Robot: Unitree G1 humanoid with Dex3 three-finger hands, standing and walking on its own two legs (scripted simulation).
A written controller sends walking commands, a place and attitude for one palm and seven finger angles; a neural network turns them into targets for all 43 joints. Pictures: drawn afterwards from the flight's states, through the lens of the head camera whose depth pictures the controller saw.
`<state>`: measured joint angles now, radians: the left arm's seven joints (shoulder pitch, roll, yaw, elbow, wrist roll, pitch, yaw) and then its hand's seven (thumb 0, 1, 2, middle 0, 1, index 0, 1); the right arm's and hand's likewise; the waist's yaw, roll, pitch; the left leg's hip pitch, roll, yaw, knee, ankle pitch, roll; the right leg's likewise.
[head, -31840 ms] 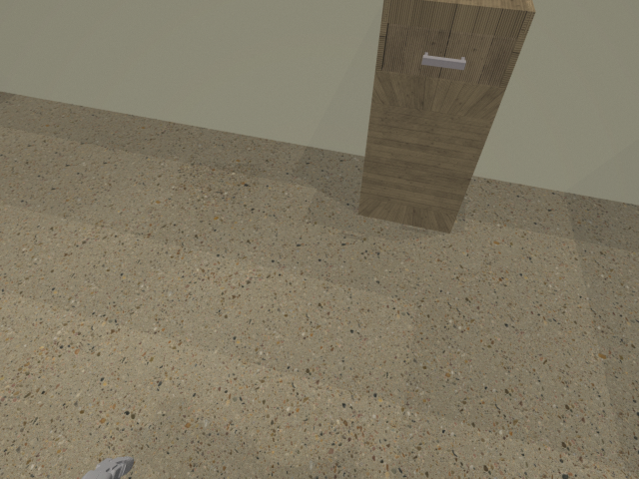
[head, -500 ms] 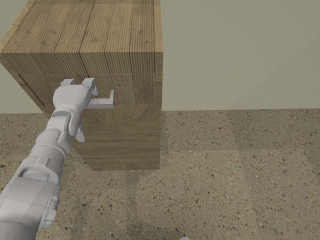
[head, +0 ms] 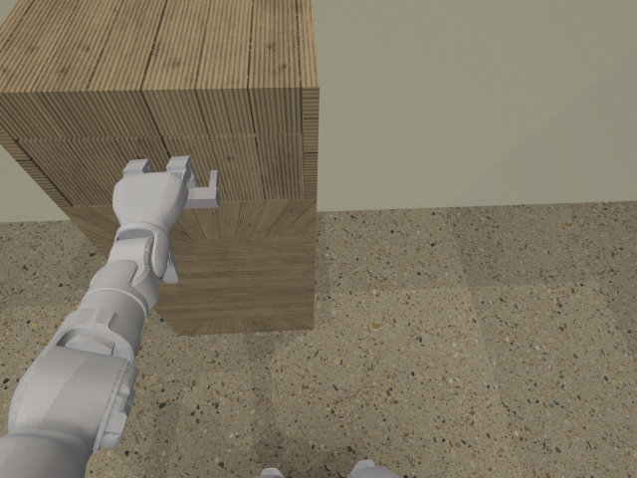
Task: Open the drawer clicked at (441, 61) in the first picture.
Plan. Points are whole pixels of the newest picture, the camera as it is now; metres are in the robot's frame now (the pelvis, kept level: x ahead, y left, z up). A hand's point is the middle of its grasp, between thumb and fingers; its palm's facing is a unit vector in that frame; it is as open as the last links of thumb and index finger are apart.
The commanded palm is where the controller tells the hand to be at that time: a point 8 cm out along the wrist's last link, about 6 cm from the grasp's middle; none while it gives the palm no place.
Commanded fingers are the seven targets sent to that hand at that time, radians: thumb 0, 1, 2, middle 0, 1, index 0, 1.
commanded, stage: lower the fingers behind the handle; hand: left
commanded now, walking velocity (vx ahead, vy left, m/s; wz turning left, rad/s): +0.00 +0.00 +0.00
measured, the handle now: (174, 188) +0.51 +0.20 +0.02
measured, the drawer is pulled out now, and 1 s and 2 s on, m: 0.00 0.00 0.06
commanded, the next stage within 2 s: close the thumb around the handle in 0.46 s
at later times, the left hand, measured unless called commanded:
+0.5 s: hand (169, 225) +0.46 +0.20 -0.01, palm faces -0.07 -0.04 -1.00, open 13.8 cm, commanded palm +0.44 +0.21 +0.05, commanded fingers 0.00 -0.50 0.30 -0.30 -1.20 -0.30 -1.20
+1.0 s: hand (169, 223) +0.46 +0.20 -0.01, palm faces -0.05 -0.04 -1.00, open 8.6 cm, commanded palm +0.44 +0.21 +0.05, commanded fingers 0.00 0.79 0.85 -0.39 -1.34 -0.39 -1.34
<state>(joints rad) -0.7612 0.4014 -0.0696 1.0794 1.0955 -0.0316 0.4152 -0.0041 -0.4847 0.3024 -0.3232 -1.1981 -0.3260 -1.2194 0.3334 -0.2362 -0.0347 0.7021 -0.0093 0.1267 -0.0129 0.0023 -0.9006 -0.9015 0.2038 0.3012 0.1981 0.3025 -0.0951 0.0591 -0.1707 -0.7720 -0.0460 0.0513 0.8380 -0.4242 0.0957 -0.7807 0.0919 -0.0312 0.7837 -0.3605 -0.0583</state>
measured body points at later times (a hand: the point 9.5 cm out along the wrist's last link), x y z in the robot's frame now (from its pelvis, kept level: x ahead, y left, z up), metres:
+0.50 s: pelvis -0.01 +0.00 +0.00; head +0.09 +0.00 +0.43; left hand +0.46 +0.20 +0.05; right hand +0.01 -0.27 -0.13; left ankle -0.02 +0.06 -0.70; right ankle +0.00 -0.09 -0.70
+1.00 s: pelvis +0.00 +0.00 +0.00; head +0.10 +0.01 +0.44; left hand +0.46 +0.20 +0.05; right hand +0.03 -0.26 -0.13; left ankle -0.02 +0.06 -0.70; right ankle +0.00 -0.09 -0.70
